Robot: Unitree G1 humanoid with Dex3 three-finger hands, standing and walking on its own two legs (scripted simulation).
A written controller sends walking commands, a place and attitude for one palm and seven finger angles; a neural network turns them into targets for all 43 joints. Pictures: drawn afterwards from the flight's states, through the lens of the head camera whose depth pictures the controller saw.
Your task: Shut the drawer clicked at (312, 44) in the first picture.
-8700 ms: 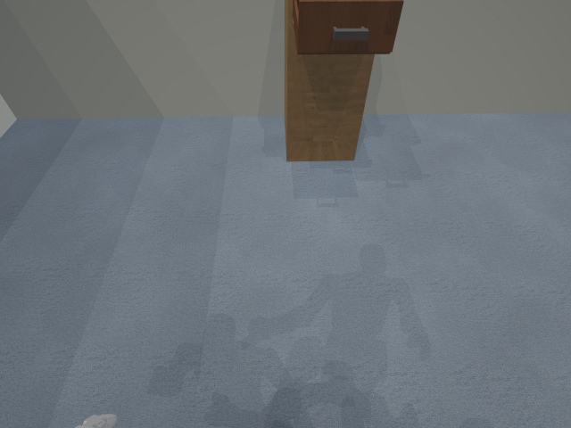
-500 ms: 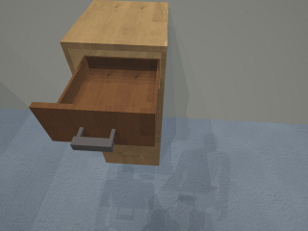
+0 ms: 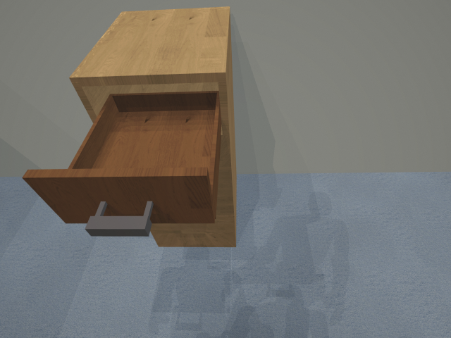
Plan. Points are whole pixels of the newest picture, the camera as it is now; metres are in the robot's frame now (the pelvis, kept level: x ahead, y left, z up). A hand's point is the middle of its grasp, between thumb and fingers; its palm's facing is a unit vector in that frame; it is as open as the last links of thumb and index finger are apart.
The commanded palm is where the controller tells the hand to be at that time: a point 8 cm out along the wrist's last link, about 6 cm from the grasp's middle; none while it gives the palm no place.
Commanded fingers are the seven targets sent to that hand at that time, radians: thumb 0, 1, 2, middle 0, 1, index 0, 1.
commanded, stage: raise the hand and make a fist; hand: left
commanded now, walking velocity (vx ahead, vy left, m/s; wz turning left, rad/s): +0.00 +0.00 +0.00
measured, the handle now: (122, 215) +0.32 +0.22 +0.04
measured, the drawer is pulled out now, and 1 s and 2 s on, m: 0.29 0.29 0.29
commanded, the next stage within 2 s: bring the fist close to the handle in 1.94 s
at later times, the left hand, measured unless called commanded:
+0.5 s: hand out of the picture +0.11 +0.19 -0.03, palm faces +0.09 -1.00 +0.04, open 5.7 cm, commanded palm +0.10 +0.23 +0.00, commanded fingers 0.00 0.90 0.90 -0.68 -0.82 -0.68 -0.82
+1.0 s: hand (110, 315) +0.15 +0.18 +0.05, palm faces +0.06 -1.00 -0.05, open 3.4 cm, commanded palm +0.10 +0.22 +0.07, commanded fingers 0.00 0.90 0.90 -1.18 -1.36 -1.18 -1.36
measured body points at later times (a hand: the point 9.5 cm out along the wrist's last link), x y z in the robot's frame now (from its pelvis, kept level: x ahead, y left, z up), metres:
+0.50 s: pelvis -0.04 +0.00 -0.07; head -0.01 +0.02 +0.38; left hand +0.10 +0.25 -0.03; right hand +0.22 -0.23 -0.06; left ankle -0.06 +0.14 -0.74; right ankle +0.02 -0.13 -0.74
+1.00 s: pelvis -0.02 +0.03 -0.05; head +0.00 +0.03 +0.40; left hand +0.14 +0.23 +0.06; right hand +0.15 -0.20 -0.12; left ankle -0.06 +0.14 -0.74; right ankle +0.02 -0.13 -0.74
